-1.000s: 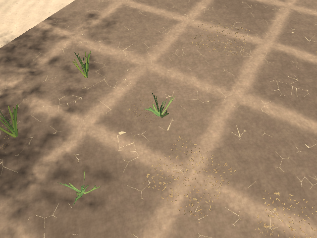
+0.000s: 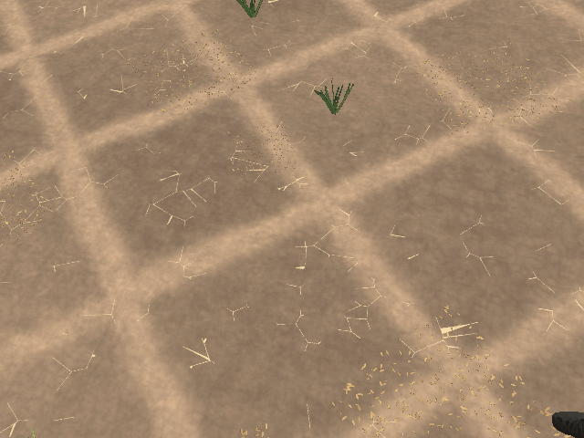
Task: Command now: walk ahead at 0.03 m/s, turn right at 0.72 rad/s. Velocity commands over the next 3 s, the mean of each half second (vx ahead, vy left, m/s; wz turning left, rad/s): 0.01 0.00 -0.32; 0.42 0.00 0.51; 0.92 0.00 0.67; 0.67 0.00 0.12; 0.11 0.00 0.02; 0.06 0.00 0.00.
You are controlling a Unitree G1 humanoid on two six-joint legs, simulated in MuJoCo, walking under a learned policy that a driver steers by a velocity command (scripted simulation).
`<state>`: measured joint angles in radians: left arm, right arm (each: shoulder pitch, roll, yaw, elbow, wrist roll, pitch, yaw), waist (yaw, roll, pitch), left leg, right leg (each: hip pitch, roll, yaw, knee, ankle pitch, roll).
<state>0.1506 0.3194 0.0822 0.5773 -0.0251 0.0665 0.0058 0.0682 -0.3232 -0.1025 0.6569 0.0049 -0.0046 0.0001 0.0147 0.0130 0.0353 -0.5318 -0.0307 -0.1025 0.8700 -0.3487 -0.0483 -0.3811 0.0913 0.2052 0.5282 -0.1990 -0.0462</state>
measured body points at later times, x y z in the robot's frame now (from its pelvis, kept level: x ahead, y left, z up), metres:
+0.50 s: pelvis +0.05 +0.02 -0.01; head +0.08 +0.00 +0.44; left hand +0.23 +0.25 -0.11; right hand +0.15 -0.25 -0.12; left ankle +0.05 +0.16 -0.74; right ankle +0.01 -0.10 -0.74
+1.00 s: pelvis +0.19 +0.11 -0.04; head +0.21 +0.14 +0.41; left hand +0.19 +0.41 -0.17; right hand +0.40 -0.14 -0.11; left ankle +0.24 +0.21 -0.74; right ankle +0.02 -0.10 -0.72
